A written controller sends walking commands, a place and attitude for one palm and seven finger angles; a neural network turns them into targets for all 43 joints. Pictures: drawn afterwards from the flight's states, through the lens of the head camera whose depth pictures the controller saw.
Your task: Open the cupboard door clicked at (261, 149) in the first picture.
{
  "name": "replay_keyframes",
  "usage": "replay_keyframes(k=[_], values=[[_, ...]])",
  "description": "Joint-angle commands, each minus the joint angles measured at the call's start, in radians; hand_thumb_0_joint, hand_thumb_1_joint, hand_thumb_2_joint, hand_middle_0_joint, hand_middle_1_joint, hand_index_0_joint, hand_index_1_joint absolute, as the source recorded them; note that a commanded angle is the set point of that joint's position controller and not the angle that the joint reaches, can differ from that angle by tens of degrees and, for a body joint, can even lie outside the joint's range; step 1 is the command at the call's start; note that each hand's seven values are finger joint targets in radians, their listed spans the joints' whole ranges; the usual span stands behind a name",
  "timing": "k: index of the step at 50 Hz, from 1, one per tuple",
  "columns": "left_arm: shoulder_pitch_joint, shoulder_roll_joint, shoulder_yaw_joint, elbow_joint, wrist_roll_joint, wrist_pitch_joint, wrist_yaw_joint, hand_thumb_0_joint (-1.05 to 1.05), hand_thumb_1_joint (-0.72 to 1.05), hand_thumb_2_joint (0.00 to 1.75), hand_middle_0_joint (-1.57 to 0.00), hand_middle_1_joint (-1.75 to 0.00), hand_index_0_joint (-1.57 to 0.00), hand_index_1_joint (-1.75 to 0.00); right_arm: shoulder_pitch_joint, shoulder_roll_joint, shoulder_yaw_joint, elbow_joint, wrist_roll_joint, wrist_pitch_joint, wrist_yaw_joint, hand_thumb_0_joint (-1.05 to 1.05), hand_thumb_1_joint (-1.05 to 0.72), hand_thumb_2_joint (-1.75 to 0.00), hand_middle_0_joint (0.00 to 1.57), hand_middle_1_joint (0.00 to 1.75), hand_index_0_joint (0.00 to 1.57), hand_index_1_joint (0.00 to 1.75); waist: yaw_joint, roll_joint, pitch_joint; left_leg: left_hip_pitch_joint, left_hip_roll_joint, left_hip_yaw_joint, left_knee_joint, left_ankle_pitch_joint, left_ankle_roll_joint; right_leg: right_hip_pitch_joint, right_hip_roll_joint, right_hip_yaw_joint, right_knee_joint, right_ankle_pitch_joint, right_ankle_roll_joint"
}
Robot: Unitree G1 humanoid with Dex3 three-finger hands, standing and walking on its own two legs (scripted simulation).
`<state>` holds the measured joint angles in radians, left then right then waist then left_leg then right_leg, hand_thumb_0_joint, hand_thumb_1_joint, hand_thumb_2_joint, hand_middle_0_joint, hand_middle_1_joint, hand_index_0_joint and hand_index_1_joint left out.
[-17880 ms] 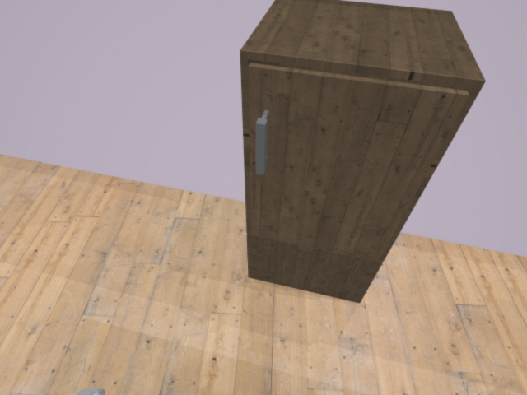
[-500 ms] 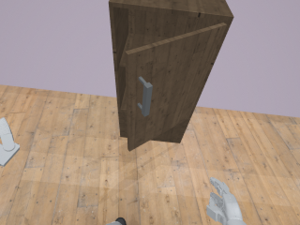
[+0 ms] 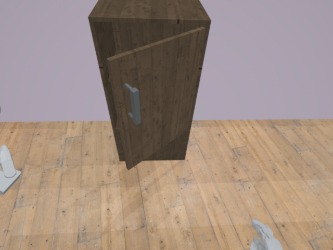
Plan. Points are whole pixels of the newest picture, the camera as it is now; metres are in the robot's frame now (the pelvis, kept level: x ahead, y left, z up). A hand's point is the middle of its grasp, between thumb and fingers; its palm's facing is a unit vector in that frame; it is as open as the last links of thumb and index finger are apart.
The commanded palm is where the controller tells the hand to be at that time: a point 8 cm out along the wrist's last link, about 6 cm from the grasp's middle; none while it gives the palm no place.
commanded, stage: stop stepping back and stand still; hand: left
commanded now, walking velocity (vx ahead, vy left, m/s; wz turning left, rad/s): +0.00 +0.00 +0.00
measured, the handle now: (132, 104) +0.58 +0.12 +0.01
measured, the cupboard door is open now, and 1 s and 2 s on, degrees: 39 39 39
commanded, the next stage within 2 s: let the arm hang, fingers relaxed in 0.18 s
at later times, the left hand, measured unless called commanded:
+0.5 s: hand out of the picture +0.11 +0.21 -0.12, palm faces -0.01 -0.97 -0.26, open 7.4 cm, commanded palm none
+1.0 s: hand out of the picture -0.11 +0.19 -0.16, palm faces +0.07 -0.98 -0.20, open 7.4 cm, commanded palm none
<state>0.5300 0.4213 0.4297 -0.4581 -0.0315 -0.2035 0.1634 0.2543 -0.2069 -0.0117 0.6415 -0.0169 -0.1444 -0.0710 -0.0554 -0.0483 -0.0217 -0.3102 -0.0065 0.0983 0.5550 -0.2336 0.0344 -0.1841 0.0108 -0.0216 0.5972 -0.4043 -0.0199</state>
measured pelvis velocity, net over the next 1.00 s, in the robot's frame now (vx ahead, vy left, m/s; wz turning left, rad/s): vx -0.04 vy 0.02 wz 0.02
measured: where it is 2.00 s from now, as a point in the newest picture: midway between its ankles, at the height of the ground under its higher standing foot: outside the picture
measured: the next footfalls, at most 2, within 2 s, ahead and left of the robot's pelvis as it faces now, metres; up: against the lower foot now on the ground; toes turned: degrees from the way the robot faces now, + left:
none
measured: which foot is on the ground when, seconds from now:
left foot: down 0.00-1.00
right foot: down 0.00-1.00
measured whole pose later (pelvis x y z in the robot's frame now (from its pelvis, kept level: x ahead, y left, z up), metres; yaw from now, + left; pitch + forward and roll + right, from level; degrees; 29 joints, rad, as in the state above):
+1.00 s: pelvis -0.04 +0.02 +0.01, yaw +1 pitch -1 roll +0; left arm 0.38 0.14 0.01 1.17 0.01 0.02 0.03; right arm 0.32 -0.12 0.01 1.16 -0.02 0.02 -0.03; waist 0.00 0.02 0.04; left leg -0.26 -0.05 -0.01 0.42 -0.14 0.05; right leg -0.16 0.01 -0.03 0.45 -0.27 -0.02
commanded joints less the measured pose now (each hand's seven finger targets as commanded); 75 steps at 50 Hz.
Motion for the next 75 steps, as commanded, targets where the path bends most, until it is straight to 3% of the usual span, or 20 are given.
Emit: replay_keyframes(k=[1,2,3,5,7,10,13,14,15,17,19,21,23,25,30,36,41,49,54,75], values=[[0.069,0.191,0.172,-0.194,-0.009,-0.072,0.024,0.00,0.90,0.90,-0.20,-0.30,-0.20,-0.30,-0.102,-0.118,-0.035,-0.161,0.010,-0.037,0.000,0.00,-0.90,-0.90,0.20,0.30,0.20,0.30,0.046,0.094,-0.015,-0.099,0.081,-0.133,-0.109,-0.136,-0.002,0.060,-0.069,0.153,-0.258,0.078,-0.032],[0.084,0.173,0.153,-0.167,-0.014,-0.069,0.020,0.00,0.90,0.90,-0.20,-0.30,-0.20,-0.30,-0.091,-0.108,-0.037,-0.159,0.013,-0.026,0.007,0.00,-0.90,-0.90,0.20,0.30,0.20,0.30,0.036,-0.036,-0.016,-0.086,0.046,-0.102,0.032,-0.069,-0.023,0.006,-0.167,0.312,-0.333,0.072,-0.070],[0.066,0.156,0.133,-0.153,-0.021,-0.064,0.017,0.00,0.90,0.90,-0.20,-0.30,-0.20,-0.30,-0.088,-0.109,-0.038,-0.152,0.016,-0.017,0.013,0.00,-0.90,-0.90,0.20,0.30,0.20,0.30,0.034,-0.080,0.004,-0.096,0.028,-0.095,0.129,-0.053,-0.037,-0.025,-0.236,0.389,-0.367,0.146,-0.109],[-0.023,0.149,0.103,-0.127,-0.009,-0.069,0.018,0.00,0.90,0.90,-0.20,-0.30,-0.20,-0.30,-0.083,-0.109,-0.028,-0.138,0.017,-0.017,0.014,0.00,-0.90,-0.90,0.20,0.30,0.20,0.30,0.031,-0.070,0.005,-0.117,0.035,-0.116,0.162,-0.100,-0.039,0.027,-0.249,0.323,-0.301,0.415,-0.125],[-0.095,0.137,0.069,-0.098,-0.002,-0.063,0.018,0.00,0.90,0.90,-0.20,-0.30,-0.20,-0.30,-0.091,-0.107,-0.017,-0.128,0.016,-0.022,0.005,0.00,-0.90,-0.90,0.20,0.30,0.20,0.30,0.025,-0.024,0.000,-0.019,0.035,-0.108,0.004,-0.005,-0.026,0.031,-0.189,0.220,-0.225,0.536,-0.069],[-0.139,0.149,0.059,-0.125,-0.003,-0.056,0.007,0.00,0.90,0.90,-0.20,-0.30,-0.20,-0.30,-0.120,-0.130,-0.031,-0.138,0.020,-0.026,-0.009,0.00,-0.90,-0.90,0.20,0.30,0.20,0.30,0.053,0.012,-0.052,0.189,0.081,-0.144,-0.100,0.319,0.006,-0.014,-0.061,0.122,-0.198,0.459,0.025],[-0.135,0.172,0.068,-0.228,0.005,-0.053,0.006,0.00,0.90,0.90,-0.20,-0.30,-0.20,-0.30,-0.122,-0.116,-0.016,-0.156,0.018,-0.027,-0.011,0.00,-0.90,-0.90,0.20,0.30,0.20,0.30,0.056,0.151,-0.111,0.229,0.116,-0.197,-0.126,0.538,0.015,0.021,-0.020,0.059,-0.125,0.443,0.032],[-0.113,-0.058,-0.324,0.607,0.070,0.114,-0.123,0.00,0.90,0.90,-0.20,-0.30,-0.20,-0.30,-0.193,-0.284,-0.070,0.094,0.021,-0.041,0.072,0.00,-0.90,-0.90,0.20,0.30,0.20,0.30,0.032,0.146,-0.024,0.074,0.124,-0.238,-0.016,0.656,0.034,-0.066,-0.074,0.017,0.018,0.498,0.018],[-0.091,-0.077,-0.307,0.644,0.060,0.184,-0.141,0.00,0.90,0.90,-0.20,-0.30,-0.20,-0.30,-0.102,-0.227,-0.067,0.097,0.021,0.024,0.069,0.00,-0.90,-0.90,0.20,0.30,0.20,0.30,0.056,0.138,-0.075,0.098,0.137,-0.218,-0.046,0.679,0.045,-0.050,-0.066,0.052,0.014,0.313,0.007],[-0.138,-0.100,-0.333,0.731,0.062,0.199,-0.147,0.00,0.90,0.90,-0.20,-0.30,-0.20,-0.30,-0.100,-0.201,-0.042,0.100,0.003,0.060,0.064,0.00,-0.90,-0.90,0.20,0.30,0.20,0.30,0.070,0.051,-0.086,0.019,0.187,-0.297,-0.089,0.504,0.089,-0.033,-0.043,0.040,0.022,0.110,0.004],[-0.178,-0.057,-0.339,0.854,0.066,0.193,-0.155,0.00,0.90,0.90,-0.20,-0.30,-0.20,-0.30,-0.134,-0.202,-0.028,0.113,-0.008,0.074,0.064,0.00,-0.90,-0.90,0.20,0.30,0.20,0.30,0.083,-0.016,-0.072,-0.025,0.155,-0.305,-0.106,0.387,0.079,0.026,-0.055,0.057,-0.046,0.188,-0.003],[-0.244,-0.021,-0.348,0.984,0.065,0.186,-0.154,0.00,0.90,0.90,-0.20,-0.30,-0.20,-0.30,-0.140,-0.192,-0.025,0.144,-0.006,0.091,0.065,0.00,-0.90,-0.90,0.20,0.30,0.20,0.30,0.069,-0.143,-0.080,0.021,0.092,-0.242,-0.070,0.324,0.031,0.035,-0.103,0.116,-0.127,0.325,-0.028],[-0.294,-0.040,-0.375,1.110,0.056,0.193,-0.149,0.00,0.90,0.90,-0.20,-0.30,-0.20,-0.30,-0.132,-0.154,-0.013,0.195,-0.008,0.116,0.064,0.00,-0.90,-0.90,0.20,0.30,0.20,0.30,0.047,-0.083,-0.035,0.080,0.052,-0.200,-0.071,0.228,0.001,-0.035,-0.150,0.152,-0.185,0.332,-0.049],[-0.305,-0.060,-0.392,1.212,0.050,0.199,-0.143,0.00,0.90,0.90,-0.20,-0.30,-0.20,-0.30,-0.124,-0.131,0.000,0.242,-0.011,0.132,0.061,0.00,-0.90,-0.90,0.20,0.30,0.20,0.30,0.042,0.054,-0.018,0.119,0.060,-0.206,-0.119,0.221,-0.003,-0.041,-0.125,0.143,-0.200,0.280,-0.038],[-0.226,-0.108,-0.390,1.417,0.044,0.206,-0.139,0.00,0.90,0.90,-0.20,-0.30,-0.20,-0.30,-0.085,-0.093,0.008,0.338,-0.010,0.146,0.043,0.00,-0.90,-0.90,0.20,0.30,0.20,0.30,0.059,0.244,0.030,0.066,0.075,-0.242,-0.207,0.037,0.008,0.016,-0.095,0.112,-0.261,0.144,-0.035],[-0.185,-0.136,-0.406,1.536,0.039,0.204,-0.139,0.00,0.90,0.90,-0.20,-0.30,-0.20,-0.30,0.016,-0.078,0.002,0.415,-0.002,0.156,0.034,0.00,-0.90,-0.90,0.20,0.30,0.20,0.30,0.049,0.086,0.073,0.086,0.082,-0.247,-0.227,-0.031,0.011,-0.021,-0.091,0.096,-0.300,0.081,-0.038],[-0.133,-0.158,-0.411,1.584,0.040,0.207,-0.133,0.00,0.90,0.90,-0.20,-0.30,-0.20,-0.30,0.076,-0.058,0.001,0.455,-0.002,0.159,0.032,0.00,-0.90,-0.90,0.20,0.30,0.20,0.30,0.051,0.044,0.108,0.076,0.082,-0.245,-0.239,-0.066,0.016,-0.055,-0.090,0.089,-0.293,0.034,-0.036],[-0.086,-0.199,-0.410,1.605,0.041,0.206,-0.124,0.00,0.90,0.90,-0.20,-0.30,-0.20,-0.30,0.123,-0.009,0.002,0.482,-0.005,0.156,0.031,0.00,-0.90,-0.90,0.20,0.30,0.20,0.30,0.053,0.022,0.135,0.041,0.075,-0.241,-0.244,-0.070,0.021,-0.072,-0.089,0.087,-0.269,0.029,-0.033],[-0.083,-0.216,-0.407,1.602,0.042,0.204,-0.120,0.00,0.90,0.90,-0.20,-0.30,-0.20,-0.30,0.130,0.013,0.002,0.489,-0.007,0.154,0.031,0.00,-0.90,-0.90,0.20,0.30,0.20,0.30,0.054,0.054,0.154,0.031,0.072,-0.243,-0.248,-0.073,0.020,-0.088,-0.087,0.083,-0.258,0.032,-0.033],[-0.108,-0.226,-0.408,1.596,0.037,0.191,-0.119,0.00,0.90,0.90,-0.20,-0.30,-0.20,-0.30,0.114,0.012,0.007,0.487,-0.003,0.139,0.026,0.00,-0.90,-0.90,0.20,0.30,0.20,0.30,0.052,0.056,0.122,0.101,0.074,-0.219,-0.212,0.109,0.015,-0.033,-0.102,0.082,-0.276,0.163,-0.029]])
